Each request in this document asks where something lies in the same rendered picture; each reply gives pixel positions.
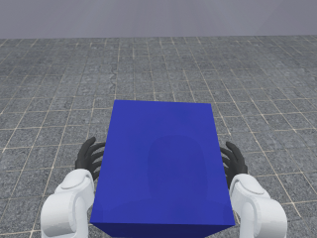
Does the right robot forearm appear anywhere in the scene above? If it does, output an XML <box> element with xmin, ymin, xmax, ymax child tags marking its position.
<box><xmin>229</xmin><ymin>174</ymin><xmax>288</xmax><ymax>238</ymax></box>

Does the left robot forearm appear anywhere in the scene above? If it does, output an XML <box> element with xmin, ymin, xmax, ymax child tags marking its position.
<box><xmin>40</xmin><ymin>169</ymin><xmax>95</xmax><ymax>238</ymax></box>

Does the carton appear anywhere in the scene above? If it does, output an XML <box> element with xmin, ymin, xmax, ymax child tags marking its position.
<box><xmin>89</xmin><ymin>99</ymin><xmax>236</xmax><ymax>238</ymax></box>

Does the robot left hand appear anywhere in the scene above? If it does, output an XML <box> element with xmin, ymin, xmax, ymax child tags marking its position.
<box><xmin>74</xmin><ymin>137</ymin><xmax>106</xmax><ymax>181</ymax></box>

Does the robot right hand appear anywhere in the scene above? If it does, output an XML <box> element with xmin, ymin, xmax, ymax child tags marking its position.
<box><xmin>220</xmin><ymin>141</ymin><xmax>248</xmax><ymax>189</ymax></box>

